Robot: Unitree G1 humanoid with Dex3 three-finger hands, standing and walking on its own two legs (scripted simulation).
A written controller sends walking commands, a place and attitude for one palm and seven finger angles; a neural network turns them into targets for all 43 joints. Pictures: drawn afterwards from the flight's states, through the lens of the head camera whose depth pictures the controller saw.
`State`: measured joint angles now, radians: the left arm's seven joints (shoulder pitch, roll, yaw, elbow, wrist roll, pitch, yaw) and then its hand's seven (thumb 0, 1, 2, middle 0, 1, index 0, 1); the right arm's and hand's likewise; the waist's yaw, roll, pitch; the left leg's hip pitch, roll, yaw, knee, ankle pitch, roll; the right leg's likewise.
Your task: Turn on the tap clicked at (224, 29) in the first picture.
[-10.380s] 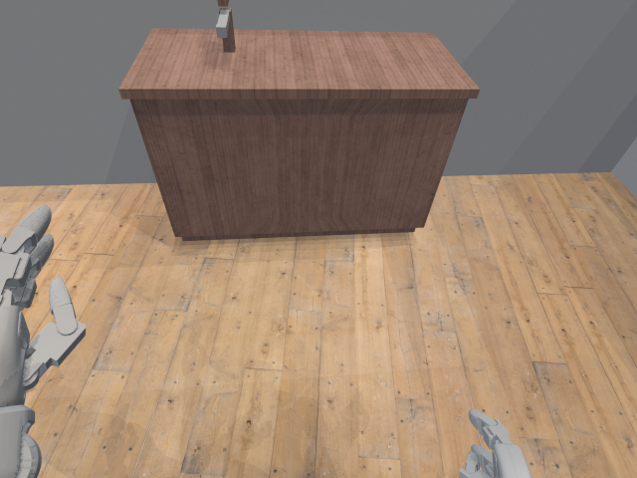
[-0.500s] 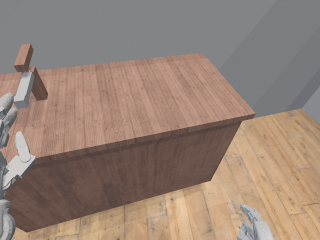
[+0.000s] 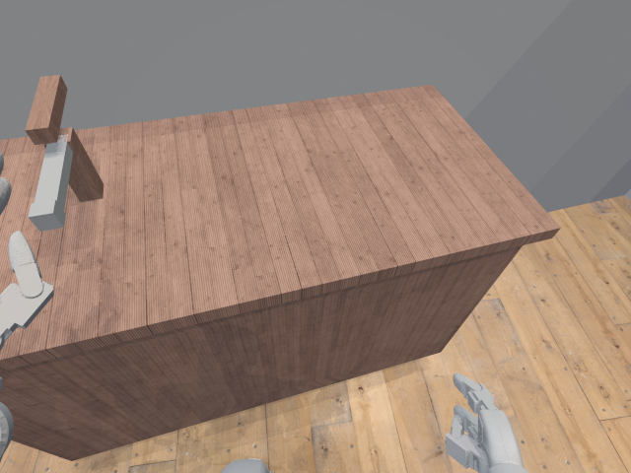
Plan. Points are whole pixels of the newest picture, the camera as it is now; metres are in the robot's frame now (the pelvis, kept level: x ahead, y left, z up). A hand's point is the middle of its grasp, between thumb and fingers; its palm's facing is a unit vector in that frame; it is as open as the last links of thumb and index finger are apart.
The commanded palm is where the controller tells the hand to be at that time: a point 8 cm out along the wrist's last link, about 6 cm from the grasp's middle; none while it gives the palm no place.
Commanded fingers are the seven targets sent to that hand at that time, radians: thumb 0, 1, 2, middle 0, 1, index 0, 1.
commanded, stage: shuffle to correct the standing spot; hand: left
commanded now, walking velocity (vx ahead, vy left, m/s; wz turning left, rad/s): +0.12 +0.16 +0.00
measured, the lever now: (47, 215) +0.38 +0.37 +0.09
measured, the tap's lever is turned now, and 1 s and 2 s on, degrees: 0 0 0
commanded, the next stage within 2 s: come to a stop and stand still in 0.02 s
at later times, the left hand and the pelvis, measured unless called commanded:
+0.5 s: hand (2, 232) +0.27 +0.30 +0.20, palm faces +0.36 -0.85 -0.39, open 7.4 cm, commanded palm +0.22 +0.34 +0.20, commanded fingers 0.00 0.90 0.90 -0.20 -0.30 -0.20 -0.30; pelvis +0.05 +0.07 +0.02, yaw -2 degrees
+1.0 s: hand (5, 215) +0.29 +0.31 +0.20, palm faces +0.37 -0.84 -0.41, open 7.4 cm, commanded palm +0.23 +0.34 +0.20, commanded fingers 0.00 0.90 0.90 -0.20 -0.30 -0.20 -0.30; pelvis +0.07 +0.06 +0.02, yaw +1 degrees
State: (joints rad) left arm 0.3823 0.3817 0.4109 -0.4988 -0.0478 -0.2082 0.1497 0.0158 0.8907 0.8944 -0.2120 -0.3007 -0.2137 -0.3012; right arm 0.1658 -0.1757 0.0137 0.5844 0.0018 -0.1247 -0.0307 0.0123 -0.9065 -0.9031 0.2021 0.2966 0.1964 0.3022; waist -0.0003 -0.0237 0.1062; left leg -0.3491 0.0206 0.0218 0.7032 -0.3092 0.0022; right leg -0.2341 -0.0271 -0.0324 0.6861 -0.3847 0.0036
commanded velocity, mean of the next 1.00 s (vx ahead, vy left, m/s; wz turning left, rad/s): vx -0.03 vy -0.04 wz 0.00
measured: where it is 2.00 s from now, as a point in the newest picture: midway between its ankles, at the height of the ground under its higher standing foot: outside the picture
